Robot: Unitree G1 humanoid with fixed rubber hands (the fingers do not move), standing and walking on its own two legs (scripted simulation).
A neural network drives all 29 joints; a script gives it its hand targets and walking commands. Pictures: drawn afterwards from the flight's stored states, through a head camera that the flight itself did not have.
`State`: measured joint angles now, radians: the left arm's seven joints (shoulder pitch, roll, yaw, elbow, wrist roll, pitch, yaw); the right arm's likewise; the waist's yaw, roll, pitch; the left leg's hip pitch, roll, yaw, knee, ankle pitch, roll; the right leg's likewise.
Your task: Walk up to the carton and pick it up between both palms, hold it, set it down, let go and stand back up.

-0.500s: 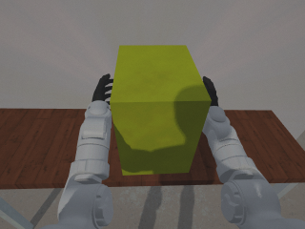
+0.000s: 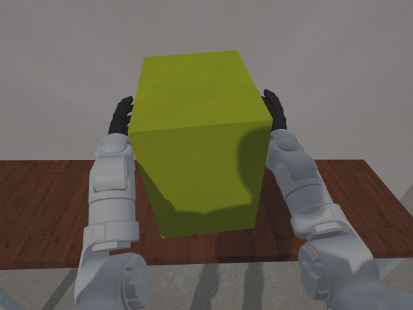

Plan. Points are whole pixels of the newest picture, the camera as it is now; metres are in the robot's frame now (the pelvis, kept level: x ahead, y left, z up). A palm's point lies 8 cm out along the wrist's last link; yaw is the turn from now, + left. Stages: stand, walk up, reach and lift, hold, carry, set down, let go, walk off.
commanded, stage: reach and lift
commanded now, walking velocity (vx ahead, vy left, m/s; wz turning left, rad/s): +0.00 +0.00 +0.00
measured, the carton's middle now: (199, 143) +0.41 -0.01 +0.16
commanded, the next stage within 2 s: hold in 0.62 s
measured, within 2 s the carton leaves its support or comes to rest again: neither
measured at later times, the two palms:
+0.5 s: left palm (121, 139) +0.37 +0.14 +0.21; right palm (275, 135) +0.36 -0.15 +0.21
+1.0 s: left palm (115, 134) +0.36 +0.15 +0.23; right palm (276, 123) +0.36 -0.15 +0.24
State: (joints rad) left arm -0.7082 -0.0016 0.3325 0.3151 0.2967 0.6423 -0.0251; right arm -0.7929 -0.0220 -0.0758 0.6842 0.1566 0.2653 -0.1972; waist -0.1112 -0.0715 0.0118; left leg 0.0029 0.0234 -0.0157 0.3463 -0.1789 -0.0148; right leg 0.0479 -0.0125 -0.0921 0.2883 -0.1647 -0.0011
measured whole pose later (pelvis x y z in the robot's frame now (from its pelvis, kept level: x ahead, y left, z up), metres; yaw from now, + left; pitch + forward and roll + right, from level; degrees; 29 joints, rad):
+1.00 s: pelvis +0.00 +0.00 +0.00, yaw -1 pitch -10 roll -1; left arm -0.69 -0.01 0.33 0.20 0.29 0.78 -0.03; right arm -0.82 -0.07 0.01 0.60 0.27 0.40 -0.24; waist -0.10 -0.03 -0.02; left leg -0.01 0.03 -0.01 0.37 -0.19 -0.01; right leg 0.03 0.00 -0.07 0.30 -0.17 0.00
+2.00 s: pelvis +0.00 +0.00 +0.00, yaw +0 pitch -9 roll -1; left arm -0.71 0.00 0.35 0.19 0.29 0.85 -0.05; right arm -0.85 -0.06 -0.02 0.57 0.27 0.50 -0.26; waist -0.10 -0.04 -0.04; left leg -0.01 0.02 -0.03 0.36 -0.19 -0.02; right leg 0.04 0.00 -0.07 0.30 -0.18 -0.01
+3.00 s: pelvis +0.00 +0.00 +0.00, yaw +0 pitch -9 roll -1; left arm -0.69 -0.01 0.33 0.15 0.28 0.83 -0.03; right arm -0.82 -0.07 0.00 0.53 0.29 0.49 -0.27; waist -0.11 -0.03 -0.05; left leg -0.02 0.02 -0.04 0.38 -0.20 -0.02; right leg 0.03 0.01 -0.06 0.30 -0.18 -0.01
